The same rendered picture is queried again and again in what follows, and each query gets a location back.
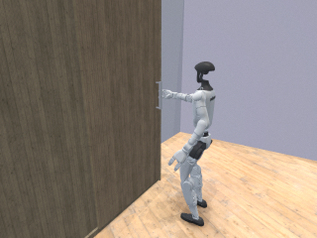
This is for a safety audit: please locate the wardrobe door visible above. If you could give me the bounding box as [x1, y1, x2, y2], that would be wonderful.
[0, 0, 98, 238]
[72, 0, 160, 229]

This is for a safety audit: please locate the handle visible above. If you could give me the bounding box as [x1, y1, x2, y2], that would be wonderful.
[156, 81, 162, 109]

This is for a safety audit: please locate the robot left hand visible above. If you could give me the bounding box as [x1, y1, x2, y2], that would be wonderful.
[168, 149, 187, 172]

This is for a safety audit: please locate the left robot forearm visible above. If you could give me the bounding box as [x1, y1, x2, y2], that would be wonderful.
[182, 120, 206, 154]

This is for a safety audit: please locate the robot left upper arm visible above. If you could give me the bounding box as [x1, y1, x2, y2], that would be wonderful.
[192, 90, 210, 129]

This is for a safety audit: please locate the right robot forearm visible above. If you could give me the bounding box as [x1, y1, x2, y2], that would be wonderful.
[171, 92, 190, 102]

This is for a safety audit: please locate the robot right upper arm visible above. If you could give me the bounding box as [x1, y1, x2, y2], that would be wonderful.
[186, 93, 193, 103]

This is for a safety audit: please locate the right robot thigh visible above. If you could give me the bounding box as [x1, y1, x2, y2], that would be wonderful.
[191, 140, 213, 176]

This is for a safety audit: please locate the robot left foot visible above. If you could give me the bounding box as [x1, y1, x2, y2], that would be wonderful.
[180, 212, 204, 227]

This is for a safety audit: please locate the robot right hand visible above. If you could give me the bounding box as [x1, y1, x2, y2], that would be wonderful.
[158, 89, 172, 99]

